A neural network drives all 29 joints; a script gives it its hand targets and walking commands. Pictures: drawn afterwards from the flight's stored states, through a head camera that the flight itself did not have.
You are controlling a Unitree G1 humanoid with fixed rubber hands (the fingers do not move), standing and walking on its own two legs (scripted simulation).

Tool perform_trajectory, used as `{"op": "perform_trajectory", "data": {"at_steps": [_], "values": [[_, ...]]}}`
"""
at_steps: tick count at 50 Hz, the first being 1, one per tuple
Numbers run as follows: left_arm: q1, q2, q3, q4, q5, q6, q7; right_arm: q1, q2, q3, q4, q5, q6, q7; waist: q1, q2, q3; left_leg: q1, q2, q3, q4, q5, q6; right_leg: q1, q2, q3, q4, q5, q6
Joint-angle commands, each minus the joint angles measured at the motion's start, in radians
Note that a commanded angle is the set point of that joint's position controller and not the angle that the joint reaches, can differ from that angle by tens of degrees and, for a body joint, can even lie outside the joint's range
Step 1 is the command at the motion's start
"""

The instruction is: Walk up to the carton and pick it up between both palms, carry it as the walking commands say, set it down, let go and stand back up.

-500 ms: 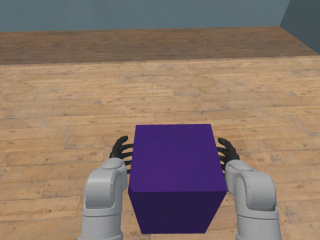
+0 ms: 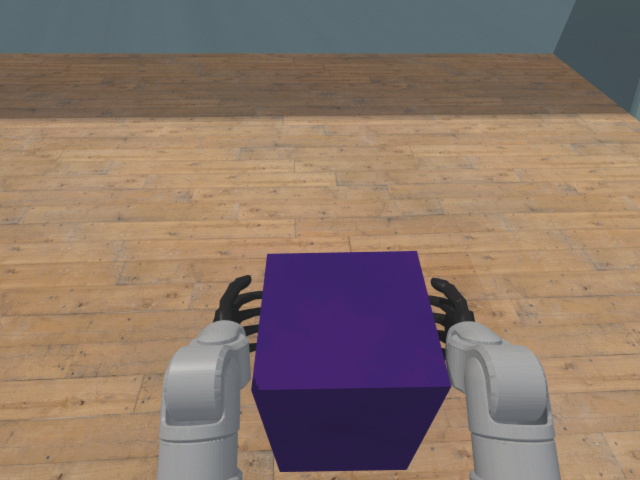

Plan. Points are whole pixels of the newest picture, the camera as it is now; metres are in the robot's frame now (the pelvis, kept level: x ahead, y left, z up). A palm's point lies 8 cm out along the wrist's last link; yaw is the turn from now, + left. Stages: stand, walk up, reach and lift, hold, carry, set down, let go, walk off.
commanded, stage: carry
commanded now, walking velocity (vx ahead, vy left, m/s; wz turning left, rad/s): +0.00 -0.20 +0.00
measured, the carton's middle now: (342, 370) +0.27 +0.00 +0.01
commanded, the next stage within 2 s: none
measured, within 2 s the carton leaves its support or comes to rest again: neither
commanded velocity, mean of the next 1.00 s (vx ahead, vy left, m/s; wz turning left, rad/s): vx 0.00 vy -0.13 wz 0.00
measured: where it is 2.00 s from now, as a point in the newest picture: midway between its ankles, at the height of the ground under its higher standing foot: outside the picture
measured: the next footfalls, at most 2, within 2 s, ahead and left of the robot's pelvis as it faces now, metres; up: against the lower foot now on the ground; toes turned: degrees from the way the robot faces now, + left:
right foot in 0.20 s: +0.03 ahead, -0.20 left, +0.00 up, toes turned -4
left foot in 0.46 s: -0.03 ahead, -0.04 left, +0.00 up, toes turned +10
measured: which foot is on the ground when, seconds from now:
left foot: down 0.00-0.20, up 0.22-0.44, down 0.46-0.78, up 0.80-1.00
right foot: up 0.00-0.18, down 0.20-0.48, up 0.50-0.74, down 0.76-1.00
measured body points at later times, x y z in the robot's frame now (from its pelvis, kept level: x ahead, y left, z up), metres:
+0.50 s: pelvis -0.06 -0.13 -0.01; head -0.05 -0.12 +0.44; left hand +0.24 +0.00 +0.07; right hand +0.23 -0.26 +0.08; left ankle -0.07 -0.04 -0.73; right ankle -0.01 -0.20 -0.73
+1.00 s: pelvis -0.12 -0.27 +0.00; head -0.11 -0.28 +0.45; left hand +0.19 -0.15 +0.09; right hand +0.17 -0.41 +0.07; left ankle -0.14 -0.14 -0.71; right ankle -0.07 -0.36 -0.73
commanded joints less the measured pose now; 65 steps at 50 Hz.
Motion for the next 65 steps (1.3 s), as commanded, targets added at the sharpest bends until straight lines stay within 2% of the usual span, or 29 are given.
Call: {"op": "perform_trajectory", "data": {"at_steps": [1,8,9,10,11,12,13,15,22,23,24,25,26,28,30,35,37,38,39,40,41,43,45,50,53,54,55,60,65], "values": [[-0.483,-1.038,-0.683,-0.082,-0.452,-0.018,-0.282,-0.480,1.012,0.594,-0.134,0.425,-0.033,0.286,-0.009,0.170,-0.239,0.233,0.271,-0.214,-0.203,0.497,0.120,-0.089,-0.075,0.094,0.119,0.016,0.038],[-0.405,-0.999,-0.666,-0.051,-0.442,0.002,-0.279,-0.420,0.968,0.573,-0.113,0.369,-0.014,0.264,-0.005,0.301,-0.316,0.225,0.219,-0.112,-0.091,0.640,0.070,0.179,-0.023,-0.074,-0.430,0.094,0.035],[-0.390,-0.997,-0.657,-0.037,-0.438,0.003,-0.282,-0.414,0.969,0.573,-0.107,0.357,-0.014,0.264,-0.003,0.242,-0.328,0.171,0.181,-0.092,-0.024,0.574,0.037,0.278,-0.029,-0.071,-0.534,0.156,0.026],[-0.386,-0.994,-0.648,-0.031,-0.433,0.003,-0.287,-0.414,0.968,0.577,-0.105,0.351,-0.015,0.264,0.000,0.124,-0.336,0.067,0.151,-0.073,0.063,0.427,-0.005,0.392,-0.107,0.001,-0.588,0.222,0.018],[-0.375,-0.988,-0.636,-0.009,-0.421,0.003,-0.295,-0.409,0.977,0.594,-0.102,0.348,-0.013,0.265,0.005,-0.124,-0.340,-0.148,0.058,-0.011,0.171,-0.008,-0.058,0.486,-0.309,0.231,-0.604,0.494,-0.042],[-0.365,-1.007,-0.612,0.028,-0.407,-0.008,-0.298,-0.455,0.994,0.606,-0.109,0.366,-0.007,0.272,0.013,-0.349,-0.325,-0.228,-0.040,0.023,0.353,-0.387,-0.059,0.441,-0.376,0.302,-0.558,0.675,-0.144],[-0.419,-1.016,-0.619,-0.007,-0.428,-0.017,-0.299,-0.507,1.013,0.618,-0.114,0.388,-0.016,0.272,0.013,-0.290,-0.313,-0.241,-0.030,-0.042,0.495,-0.393,-0.041,0.439,-0.339,0.246,-0.527,0.709,-0.189],[-0.411,-1.051,-0.616,-0.043,-0.422,-0.029,-0.296,-0.552,1.035,0.651,-0.162,0.440,-0.028,0.273,0.010,-0.153,-0.316,-0.228,-0.018,-0.044,0.551,-0.275,-0.032,0.409,-0.289,0.141,-0.507,0.614,-0.190],[-0.347,-1.021,-0.629,-0.046,-0.386,-0.017,-0.268,-0.476,0.993,0.634,-0.139,0.446,-0.005,0.276,0.002,-0.117,-0.355,0.056,-0.040,0.010,-0.085,-0.040,0.011,0.390,-0.244,0.138,-0.466,0.524,-0.188],[-0.345,-1.018,-0.634,-0.033,-0.385,-0.015,-0.265,-0.459,0.989,0.626,-0.117,0.438,-0.002,0.283,-0.008,-0.041,-0.351,0.200,0.045,-0.069,-0.261,0.084,0.018,0.296,-0.216,0.115,-0.411,0.478,-0.136],[-0.373,-1.014,-0.641,-0.038,-0.388,-0.018,-0.263,-0.457,0.992,0.624,-0.111,0.440,-0.003,0.291,-0.013,0.107,-0.327,0.360,0.257,-0.314,-0.327,0.106,0.043,0.091,-0.155,0.088,-0.296,0.275,-0.065],[-0.420,-1.007,-0.671,-0.084,-0.407,-0.010,-0.272,-0.402,0.999,0.606,-0.076,0.414,-0.024,0.292,-0.014,0.403,-0.253,0.339,0.479,-0.543,-0.310,0.362,0.182,-0.109,-0.051,-0.009,-0.151,-0.079,-0.003],[-0.475,-1.032,-0.687,-0.086,-0.416,-0.016,-0.271,-0.449,1.012,0.611,-0.102,0.437,-0.024,0.294,-0.018,0.283,-0.236,0.319,0.453,-0.491,-0.287,0.464,0.213,-0.101,-0.076,0.089,0.034,-0.093,0.003],[-0.469,-1.043,-0.682,-0.075,-0.437,-0.014,-0.279,-0.452,1.024,0.602,-0.123,0.431,-0.026,0.294,-0.016,0.117,-0.229,0.245,0.354,-0.313,-0.270,0.380,0.160,-0.083,-0.078,0.115,0.158,0.005,0.021],[-0.477,-1.041,-0.689,-0.081,-0.452,-0.014,-0.280,-0.485,1.007,0.595,-0.146,0.433,-0.029,0.289,-0.006,0.146,-0.234,0.239,0.257,-0.172,-0.219,0.443,0.113,-0.060,-0.068,0.074,0.094,0.035,0.040],[-0.439,-1.008,-0.685,-0.059,-0.452,0.005,-0.277,-0.434,0.963,0.575,-0.118,0.389,-0.012,0.272,-0.017,0.304,-0.292,0.231,0.223,-0.106,-0.157,0.582,0.091,0.105,-0.038,-0.036,-0.235,0.002,0.047],[-0.413,-1.001,-0.668,-0.034,-0.445,0.011,-0.282,-0.422,0.960,0.575,-0.098,0.367,-0.009,0.269,-0.003,0.255,-0.307,0.185,0.157,-0.056,-0.058,0.494,0.039,0.255,-0.025,-0.092,-0.509,0.161,0.043],[-0.399,-0.997,-0.656,-0.022,-0.441,0.012,-0.286,-0.420,0.959,0.577,-0.093,0.356,-0.010,0.268,0.003,0.146,-0.317,0.092,0.132,-0.036,0.029,0.387,-0.002,0.378,-0.098,-0.024,-0.586,0.227,0.042],[-0.396,-0.989,-0.644,-0.016,-0.441,0.013,-0.293,-0.413,0.959,0.586,-0.088,0.349,-0.012,0.266,0.001,-0.060,-0.321,-0.066,0.083,-0.026,0.124,0.042,-0.055,0.474,-0.286,0.172,-0.580,0.531,0.018],[-0.365,-1.005,-0.614,0.042,-0.413,0.005,-0.299,-0.443,0.985,0.603,-0.087,0.358,-0.003,0.271,0.011,-0.334,-0.322,-0.179,-0.017,0.022,0.226,-0.330,-0.084,0.456,-0.414,0.338,-0.575,0.722,-0.077],[-0.426,-1.021,-0.622,0.017,-0.433,-0.004,-0.301,-0.497,1.003,0.616,-0.090,0.378,-0.008,0.270,0.005,-0.272,-0.307,-0.144,0.001,-0.064,0.336,-0.355,-0.071,0.423,-0.373,0.286,-0.536,0.700,-0.115],[-0.436,-1.053,-0.614,-0.022,-0.432,-0.019,-0.302,-0.560,1.033,0.657,-0.135,0.425,-0.023,0.271,0.005,-0.156,-0.299,-0.157,-0.003,-0.065,0.419,-0.250,-0.057,0.393,-0.323,0.190,-0.524,0.566,-0.119],[-0.430,-1.069,-0.610,-0.041,-0.422,-0.024,-0.292,-0.583,1.039,0.679,-0.171,0.459,-0.024,0.273,0.006,-0.152,-0.307,-0.149,-0.009,-0.055,0.364,-0.195,-0.059,0.399,-0.291,0.149,-0.518,0.503,-0.118],[-0.371,-1.027,-0.599,-0.024,-0.385,-0.017,-0.280,-0.536,1.009,0.674,-0.144,0.461,-0.008,0.269,0.014,-0.148,-0.326,-0.008,-0.054,-0.041,0.036,-0.162,-0.033,0.422,-0.314,0.224,-0.547,0.401,-0.133],[-0.354,-1.016,-0.595,0.001,-0.377,-0.013,-0.277,-0.519,1.016,0.669,-0.108,0.445,-0.002,0.279,0.008,-0.072,-0.339,0.241,0.025,-0.098,-0.269,0.126,-0.005,0.342,-0.267,0.184,-0.513,0.413,-0.063],[-0.358,-1.017,-0.605,-0.005,-0.385,-0.011,-0.281,-0.508,1.008,0.657,-0.100,0.430,-0.014,0.283,0.017,0.049,-0.322,0.211,0.095,-0.182,-0.207,0.133,0.011,0.314,-0.202,0.129,-0.505,0.366,-0.013],[-0.403,-1.024,-0.628,-0.034,-0.405,-0.011,-0.284,-0.508,1.009,0.646,-0.093,0.427,-0.019,0.283,0.015,0.094,-0.298,0.132,0.110,-0.173,-0.217,0.104,0.013,0.347,-0.174,0.096,-0.502,0.287,-0.011],[-0.472,-1.000,-0.651,-0.031,-0.450,0.008,-0.300,-0.497,0.997,0.616,-0.065,0.390,-0.010,0.272,0.005,0.007,-0.246,0.101,0.014,-0.088,-0.153,-0.011,-0.008,0.294,-0.215,0.174,-0.606,0.101,-0.028],[-0.481,-1.004,-0.643,0.004,-0.456,0.012,-0.311,-0.513,1.006,0.612,-0.040,0.377,-0.007,0.270,0.004,-0.023,-0.225,0.118,0.002,-0.090,-0.148,0.003,-0.002,0.252,-0.222,0.170,-0.667,0.023,-0.015]]}}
